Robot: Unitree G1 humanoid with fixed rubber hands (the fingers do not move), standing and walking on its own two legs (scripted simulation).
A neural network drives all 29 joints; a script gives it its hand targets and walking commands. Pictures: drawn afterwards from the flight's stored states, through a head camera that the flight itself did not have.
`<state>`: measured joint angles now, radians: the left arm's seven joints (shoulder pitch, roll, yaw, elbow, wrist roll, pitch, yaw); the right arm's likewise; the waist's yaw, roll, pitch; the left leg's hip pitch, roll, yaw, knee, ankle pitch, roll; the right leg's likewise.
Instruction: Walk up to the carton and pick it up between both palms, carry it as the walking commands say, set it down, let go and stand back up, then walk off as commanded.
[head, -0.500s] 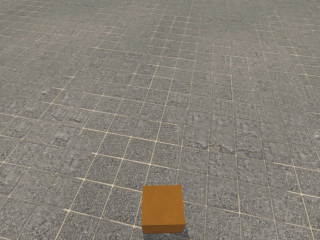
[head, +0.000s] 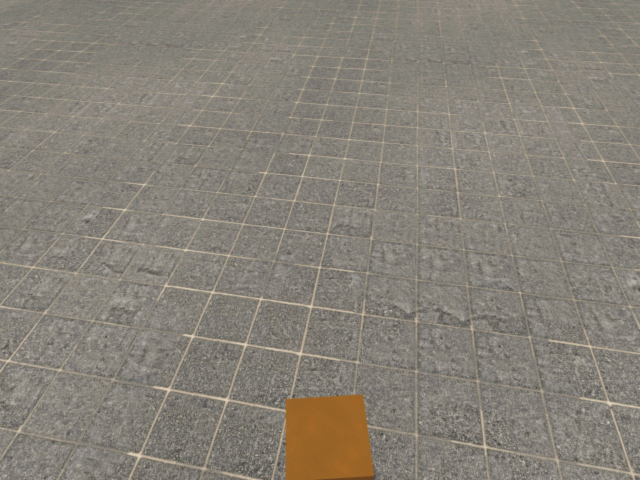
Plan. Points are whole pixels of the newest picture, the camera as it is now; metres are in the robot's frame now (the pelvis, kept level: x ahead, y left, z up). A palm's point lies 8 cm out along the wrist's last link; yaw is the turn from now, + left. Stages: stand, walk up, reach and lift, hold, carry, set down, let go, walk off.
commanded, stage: walk up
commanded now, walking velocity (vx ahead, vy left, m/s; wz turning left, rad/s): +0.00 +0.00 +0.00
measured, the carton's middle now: (326, 446) +0.38 -0.01 -0.68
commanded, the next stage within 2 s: stand in 0.50 s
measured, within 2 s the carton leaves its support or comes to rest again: neither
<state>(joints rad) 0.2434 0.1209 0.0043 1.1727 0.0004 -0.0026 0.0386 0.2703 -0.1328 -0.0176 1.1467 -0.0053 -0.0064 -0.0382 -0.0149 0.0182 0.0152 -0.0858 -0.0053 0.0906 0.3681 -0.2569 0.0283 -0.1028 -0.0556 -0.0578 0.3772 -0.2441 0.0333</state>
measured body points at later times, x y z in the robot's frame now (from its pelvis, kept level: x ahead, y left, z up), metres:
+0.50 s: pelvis +0.01 -0.01 +0.00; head +0.00 -0.01 +0.45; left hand -0.01 +0.19 -0.17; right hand -0.01 -0.21 -0.17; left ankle -0.03 +0.09 -0.74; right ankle -0.03 -0.14 -0.74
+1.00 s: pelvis -0.03 -0.01 -0.03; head +0.04 -0.01 +0.41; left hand +0.17 +0.22 -0.14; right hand +0.16 -0.24 -0.15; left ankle -0.03 +0.09 -0.74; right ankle -0.03 -0.14 -0.74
